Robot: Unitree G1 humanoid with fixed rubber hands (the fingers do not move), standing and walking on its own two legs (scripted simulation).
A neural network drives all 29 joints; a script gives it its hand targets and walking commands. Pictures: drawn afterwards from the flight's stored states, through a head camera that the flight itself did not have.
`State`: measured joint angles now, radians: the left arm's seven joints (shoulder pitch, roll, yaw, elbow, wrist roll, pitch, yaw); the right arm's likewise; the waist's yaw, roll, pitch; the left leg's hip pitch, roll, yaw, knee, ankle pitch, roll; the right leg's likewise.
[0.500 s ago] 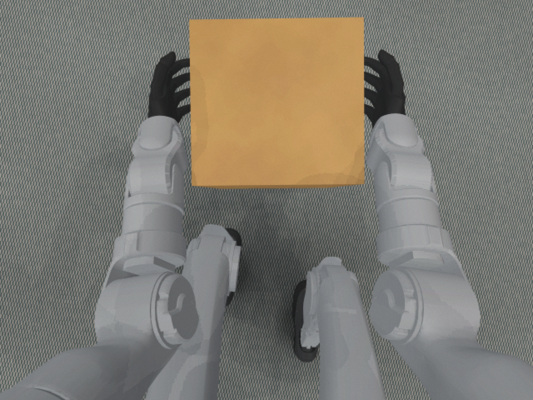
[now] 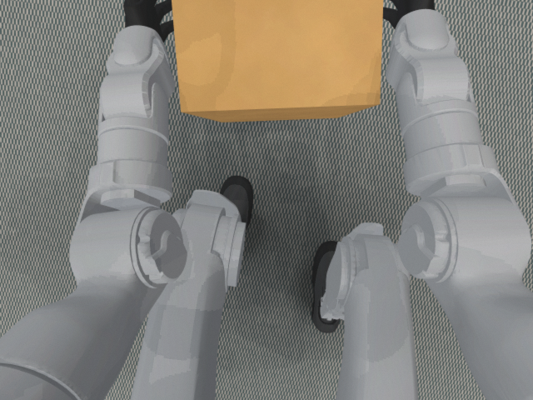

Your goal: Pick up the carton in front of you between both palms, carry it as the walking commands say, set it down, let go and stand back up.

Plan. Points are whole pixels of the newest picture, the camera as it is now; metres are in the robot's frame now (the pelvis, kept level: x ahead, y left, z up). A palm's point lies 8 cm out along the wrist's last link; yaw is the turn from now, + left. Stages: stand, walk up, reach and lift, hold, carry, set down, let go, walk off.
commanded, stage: set down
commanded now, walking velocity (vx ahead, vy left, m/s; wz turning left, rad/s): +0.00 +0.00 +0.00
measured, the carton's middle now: (277, 40) +0.52 +0.11 -0.22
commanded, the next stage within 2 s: none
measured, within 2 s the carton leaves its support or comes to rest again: rests again in 1.20 s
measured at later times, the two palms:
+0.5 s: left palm (154, 21) +0.51 +0.26 -0.18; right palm (389, 29) +0.56 -0.04 -0.21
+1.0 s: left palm (152, 30) +0.50 +0.27 -0.20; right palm (382, 39) +0.56 -0.04 -0.22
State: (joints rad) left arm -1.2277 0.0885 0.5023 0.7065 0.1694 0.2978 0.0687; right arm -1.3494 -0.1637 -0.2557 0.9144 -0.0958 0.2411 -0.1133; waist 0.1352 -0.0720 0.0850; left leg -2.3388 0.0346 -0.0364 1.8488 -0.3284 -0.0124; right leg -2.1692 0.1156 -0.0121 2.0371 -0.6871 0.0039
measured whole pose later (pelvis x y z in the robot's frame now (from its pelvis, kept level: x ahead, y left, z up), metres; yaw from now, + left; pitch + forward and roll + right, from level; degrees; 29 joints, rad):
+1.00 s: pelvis -0.01 +0.00 -0.05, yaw +1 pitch +41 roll +2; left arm -1.43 0.31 0.53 1.08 0.06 0.17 -0.05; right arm -1.52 -0.20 -0.16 1.06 -0.11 0.20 -0.05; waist 0.15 -0.01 0.30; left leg -2.38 0.06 -0.02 2.00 -0.34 -0.03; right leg -2.23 0.15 0.01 2.22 -0.71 0.00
